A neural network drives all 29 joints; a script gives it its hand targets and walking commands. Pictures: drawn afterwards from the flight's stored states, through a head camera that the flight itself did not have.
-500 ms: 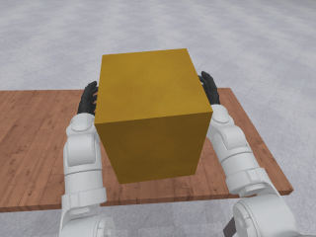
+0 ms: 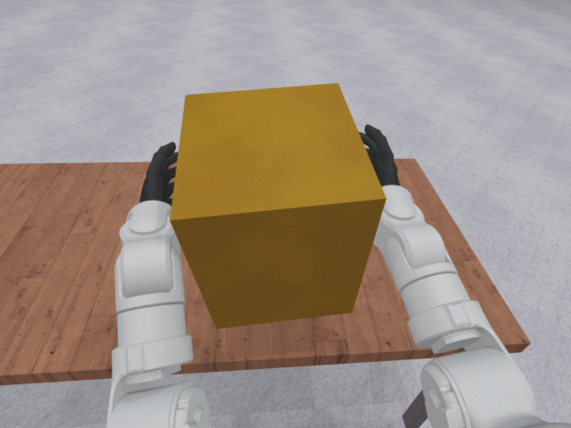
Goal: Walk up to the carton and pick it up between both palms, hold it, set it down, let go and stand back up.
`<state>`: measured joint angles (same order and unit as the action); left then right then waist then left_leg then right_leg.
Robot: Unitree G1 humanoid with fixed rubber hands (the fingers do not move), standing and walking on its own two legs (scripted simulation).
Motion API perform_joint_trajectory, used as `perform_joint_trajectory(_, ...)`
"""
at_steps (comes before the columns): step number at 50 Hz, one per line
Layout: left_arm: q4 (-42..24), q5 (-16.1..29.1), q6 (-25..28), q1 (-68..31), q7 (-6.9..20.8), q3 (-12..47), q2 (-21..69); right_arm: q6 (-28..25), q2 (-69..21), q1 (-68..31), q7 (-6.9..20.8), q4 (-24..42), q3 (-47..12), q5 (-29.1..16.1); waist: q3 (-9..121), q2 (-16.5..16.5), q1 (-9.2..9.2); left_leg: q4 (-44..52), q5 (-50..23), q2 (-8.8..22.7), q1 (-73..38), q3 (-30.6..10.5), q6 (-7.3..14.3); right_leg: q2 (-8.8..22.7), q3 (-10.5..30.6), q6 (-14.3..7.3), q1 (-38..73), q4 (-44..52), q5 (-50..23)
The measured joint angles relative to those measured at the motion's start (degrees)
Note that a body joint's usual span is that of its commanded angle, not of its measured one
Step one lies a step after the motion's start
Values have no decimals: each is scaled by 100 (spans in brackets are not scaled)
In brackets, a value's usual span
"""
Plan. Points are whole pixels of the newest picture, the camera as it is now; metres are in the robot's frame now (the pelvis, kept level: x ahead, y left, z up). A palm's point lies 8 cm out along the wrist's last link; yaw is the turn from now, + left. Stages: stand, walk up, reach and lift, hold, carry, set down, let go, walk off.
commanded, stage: hold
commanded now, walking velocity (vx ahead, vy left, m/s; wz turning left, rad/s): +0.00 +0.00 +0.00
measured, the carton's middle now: (274, 211) +0.37 +0.01 +0.15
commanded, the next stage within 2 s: set down in 1.88 s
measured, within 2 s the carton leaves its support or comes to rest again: neither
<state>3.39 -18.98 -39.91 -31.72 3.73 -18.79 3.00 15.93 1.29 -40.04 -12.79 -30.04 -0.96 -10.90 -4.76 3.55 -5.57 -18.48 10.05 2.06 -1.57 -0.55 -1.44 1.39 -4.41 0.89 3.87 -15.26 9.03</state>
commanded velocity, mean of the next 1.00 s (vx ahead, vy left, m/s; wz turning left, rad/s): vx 0.00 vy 0.00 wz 0.00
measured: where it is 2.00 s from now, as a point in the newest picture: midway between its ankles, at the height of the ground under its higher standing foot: outside the picture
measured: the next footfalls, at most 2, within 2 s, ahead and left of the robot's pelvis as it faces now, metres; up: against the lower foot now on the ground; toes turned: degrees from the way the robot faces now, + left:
none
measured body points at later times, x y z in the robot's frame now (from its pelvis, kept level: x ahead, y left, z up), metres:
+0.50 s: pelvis +0.00 +0.00 +0.00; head -0.04 +0.02 +0.45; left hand +0.37 +0.15 +0.18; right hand +0.38 -0.14 +0.19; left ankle +0.02 +0.13 -0.75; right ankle +0.01 -0.13 -0.75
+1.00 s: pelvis +0.00 +0.00 +0.00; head -0.04 +0.03 +0.45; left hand +0.37 +0.16 +0.18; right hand +0.37 -0.13 +0.19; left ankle +0.02 +0.13 -0.75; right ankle +0.01 -0.13 -0.75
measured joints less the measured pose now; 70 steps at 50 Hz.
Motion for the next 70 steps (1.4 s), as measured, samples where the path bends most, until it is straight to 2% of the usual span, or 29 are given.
perform_joint_trajectory(8,-308,49,-61,311,3,75,6,8,-2,202,-56,191,-166,-166,-7,40,-56,-59,47,18,-47,-27,-15,-21,-26,1,111,58,-5)
perform_joint_trajectory(26,176,-37,-28,-163,6,-62,28,-2,0,-59,42,-130,96,61,-31,-70,41,54,-68,-14,4,25,8,16,26,-2,-63,-54,-13)
perform_joint_trajectory(51,-317,67,-102,255,-6,82,5,1,-53,222,-36,223,-54,-147,34,22,-71,-48,41,-16,-26,-16,-1,14,-16,15,70,25,12)
perform_joint_trajectory(61,118,-70,-101,-94,7,-49,73,58,1,8,57,-93,89,45,12,-50,18,59,-47,-41,-23,57,35,42,56,16,-39,-36,-10)
perform_joint_trajectory(70,6,-1,-13,3,-6,-14,8,-16,-16,-22,20,-52,26,-3,4,-8,-14,16,-17,12,-11,6,-12,-13,7,-7,8,14,-16)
